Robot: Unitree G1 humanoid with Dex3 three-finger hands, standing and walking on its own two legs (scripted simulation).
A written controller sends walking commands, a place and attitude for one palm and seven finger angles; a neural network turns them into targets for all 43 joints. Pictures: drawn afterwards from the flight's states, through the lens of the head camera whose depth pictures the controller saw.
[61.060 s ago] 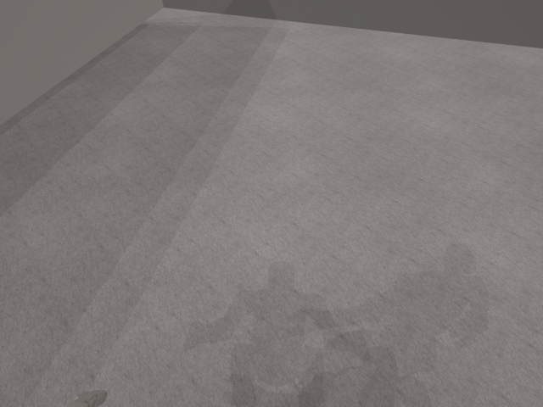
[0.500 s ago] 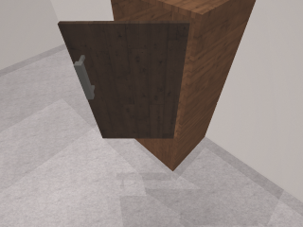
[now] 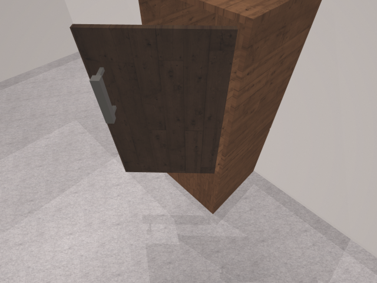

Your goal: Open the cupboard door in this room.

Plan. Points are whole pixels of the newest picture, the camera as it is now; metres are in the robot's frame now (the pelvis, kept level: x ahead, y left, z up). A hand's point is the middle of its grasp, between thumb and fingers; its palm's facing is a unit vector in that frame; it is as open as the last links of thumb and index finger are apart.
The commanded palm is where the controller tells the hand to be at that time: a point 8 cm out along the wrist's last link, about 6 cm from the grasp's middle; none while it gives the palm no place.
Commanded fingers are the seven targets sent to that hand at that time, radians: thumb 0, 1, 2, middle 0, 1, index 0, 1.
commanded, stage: raise the hand with hooked fingers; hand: left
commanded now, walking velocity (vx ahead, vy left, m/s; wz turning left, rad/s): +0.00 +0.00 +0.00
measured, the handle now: (106, 96) +0.54 +0.26 +0.08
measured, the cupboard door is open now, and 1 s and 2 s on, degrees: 43 43 43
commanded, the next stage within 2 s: none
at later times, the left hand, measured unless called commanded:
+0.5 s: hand (91, 280) +0.13 +0.20 -0.03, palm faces +0.16 -0.99 -0.04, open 9.1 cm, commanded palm +0.13 +0.25 -0.01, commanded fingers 0.00 0.27 0.63 -0.25 -0.70 -0.25 -0.70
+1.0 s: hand (68, 235) +0.20 +0.25 +0.03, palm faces +0.07 -1.00 -0.06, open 12.2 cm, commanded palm +0.17 +0.30 +0.04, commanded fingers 0.00 -0.31 0.38 -0.29 -1.08 -0.29 -1.08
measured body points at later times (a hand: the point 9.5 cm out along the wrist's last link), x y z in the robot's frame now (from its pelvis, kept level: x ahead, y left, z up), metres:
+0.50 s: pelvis -0.05 -0.02 -0.07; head +0.00 +0.00 +0.38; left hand +0.12 +0.25 -0.03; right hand +0.21 -0.23 -0.10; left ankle -0.05 +0.10 -0.74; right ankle -0.01 -0.10 -0.74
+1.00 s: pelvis -0.04 +0.01 -0.04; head +0.00 +0.01 +0.41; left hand +0.19 +0.30 +0.04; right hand +0.12 -0.25 -0.11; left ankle -0.05 +0.10 -0.74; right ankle -0.01 -0.10 -0.74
